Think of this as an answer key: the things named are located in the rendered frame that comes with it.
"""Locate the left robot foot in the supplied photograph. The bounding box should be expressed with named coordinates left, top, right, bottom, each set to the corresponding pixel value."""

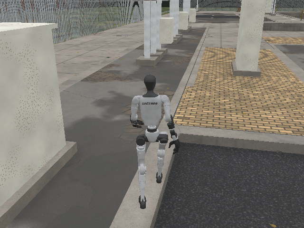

left=139, top=196, right=146, bottom=209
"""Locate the robot left hand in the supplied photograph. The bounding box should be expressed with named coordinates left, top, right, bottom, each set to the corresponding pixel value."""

left=133, top=120, right=144, bottom=128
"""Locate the robot left forearm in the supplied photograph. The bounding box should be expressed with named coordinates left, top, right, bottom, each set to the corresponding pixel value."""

left=130, top=115, right=137, bottom=125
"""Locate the robot right forearm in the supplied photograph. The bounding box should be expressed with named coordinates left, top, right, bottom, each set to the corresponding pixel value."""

left=167, top=115, right=178, bottom=141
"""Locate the robot left upper arm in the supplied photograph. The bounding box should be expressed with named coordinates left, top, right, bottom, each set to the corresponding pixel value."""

left=131, top=95, right=141, bottom=121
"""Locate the robot right upper arm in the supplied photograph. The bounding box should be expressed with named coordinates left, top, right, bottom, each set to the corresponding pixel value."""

left=160, top=95, right=171, bottom=122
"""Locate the robot right hand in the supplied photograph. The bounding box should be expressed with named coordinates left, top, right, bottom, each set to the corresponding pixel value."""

left=169, top=139, right=180, bottom=154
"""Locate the robot left thigh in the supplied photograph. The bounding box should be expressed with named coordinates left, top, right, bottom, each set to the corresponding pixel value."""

left=136, top=134, right=146, bottom=175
